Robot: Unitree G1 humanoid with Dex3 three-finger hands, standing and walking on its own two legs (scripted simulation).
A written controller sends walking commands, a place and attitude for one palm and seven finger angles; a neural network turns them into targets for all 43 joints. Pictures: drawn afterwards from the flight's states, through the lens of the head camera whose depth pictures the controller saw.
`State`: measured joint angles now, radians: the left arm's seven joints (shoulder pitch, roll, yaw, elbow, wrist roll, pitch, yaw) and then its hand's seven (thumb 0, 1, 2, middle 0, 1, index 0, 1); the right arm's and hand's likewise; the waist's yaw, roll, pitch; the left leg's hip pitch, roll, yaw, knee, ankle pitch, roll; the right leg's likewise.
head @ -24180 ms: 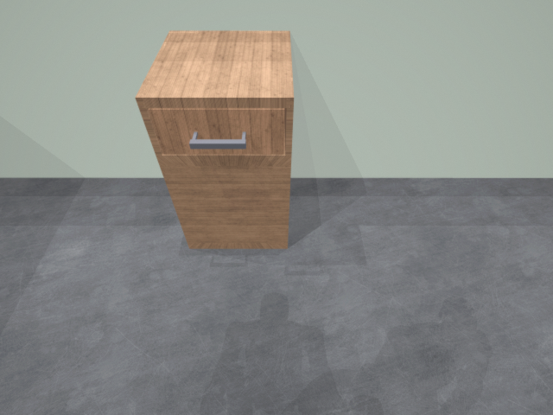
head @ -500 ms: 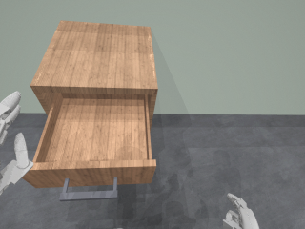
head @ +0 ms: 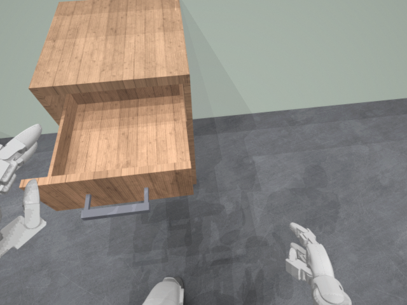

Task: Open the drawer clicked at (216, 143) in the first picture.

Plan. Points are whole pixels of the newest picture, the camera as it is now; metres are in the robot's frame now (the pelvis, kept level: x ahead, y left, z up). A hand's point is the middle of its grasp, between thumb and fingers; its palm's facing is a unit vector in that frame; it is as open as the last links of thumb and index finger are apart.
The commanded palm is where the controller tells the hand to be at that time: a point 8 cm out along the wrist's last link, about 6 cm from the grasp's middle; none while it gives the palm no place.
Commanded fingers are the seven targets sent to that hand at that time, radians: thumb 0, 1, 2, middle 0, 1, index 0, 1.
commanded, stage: step back with the hand held close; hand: left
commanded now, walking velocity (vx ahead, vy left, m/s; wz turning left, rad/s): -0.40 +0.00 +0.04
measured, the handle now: (117, 203) +0.34 +0.25 -0.14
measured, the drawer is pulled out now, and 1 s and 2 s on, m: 0.28 0.28 0.28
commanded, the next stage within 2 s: stop stepping back and stand still in 0.06 s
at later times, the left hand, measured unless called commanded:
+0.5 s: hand out of the picture +0.05 +0.21 +0.19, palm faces +0.37 -0.77 -0.51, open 7.4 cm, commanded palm +0.00 +0.26 +0.18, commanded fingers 0.00 0.90 0.90 -0.20 -0.30 -0.20 -0.30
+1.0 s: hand out of the picture +0.01 +0.21 +0.19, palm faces +0.40 -0.76 -0.52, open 7.4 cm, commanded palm -0.05 +0.25 +0.18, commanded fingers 0.00 0.90 0.90 -0.20 -0.30 -0.20 -0.30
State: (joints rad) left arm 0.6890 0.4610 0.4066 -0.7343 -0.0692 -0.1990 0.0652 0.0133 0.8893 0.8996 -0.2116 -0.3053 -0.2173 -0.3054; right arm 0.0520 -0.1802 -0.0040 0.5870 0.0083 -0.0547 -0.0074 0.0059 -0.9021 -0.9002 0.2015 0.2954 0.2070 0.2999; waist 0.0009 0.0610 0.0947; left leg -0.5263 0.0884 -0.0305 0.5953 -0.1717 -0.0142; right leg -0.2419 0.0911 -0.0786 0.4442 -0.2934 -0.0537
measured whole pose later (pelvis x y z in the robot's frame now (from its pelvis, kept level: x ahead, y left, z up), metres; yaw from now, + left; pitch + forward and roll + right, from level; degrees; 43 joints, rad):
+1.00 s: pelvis -0.17 -0.04 +0.00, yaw +3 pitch +1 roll -1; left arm 0.68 0.43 0.43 -0.64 -0.03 -0.24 0.16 0.01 0.89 0.90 -0.21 -0.31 -0.22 -0.31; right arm 0.29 -0.18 0.00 0.63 0.01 -0.12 -0.04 0.01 -0.90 -0.90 0.20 0.29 0.20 0.30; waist -0.03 0.00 -0.01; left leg -0.24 0.03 0.04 0.53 -0.31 0.01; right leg -0.37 0.00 -0.09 0.76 -0.40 0.00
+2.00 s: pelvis -0.14 -0.02 +0.01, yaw +4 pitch -2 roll +0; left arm 0.28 0.14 0.01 1.09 0.02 0.01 0.03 0.01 0.92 0.90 -0.20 -0.30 -0.20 -0.30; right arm 0.31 -0.13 0.02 1.10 -0.01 0.01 -0.03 0.00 -0.92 -0.90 0.20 0.29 0.20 0.30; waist -0.01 -0.01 0.06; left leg -0.14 -0.01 0.10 0.43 -0.26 0.04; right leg -0.10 -0.04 -0.10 0.41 -0.27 0.01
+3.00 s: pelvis -0.14 -0.02 +0.01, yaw +3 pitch -1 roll +0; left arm 0.32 0.10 0.01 1.13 0.02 0.00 0.04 0.00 0.91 0.90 -0.20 -0.30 -0.20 -0.30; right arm 0.34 -0.10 0.01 1.14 -0.01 -0.01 -0.04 0.00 -0.91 -0.90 0.19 0.29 0.20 0.30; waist -0.01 0.00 0.06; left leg -0.13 -0.01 0.11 0.42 -0.26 0.05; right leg -0.11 -0.05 -0.09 0.42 -0.28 0.02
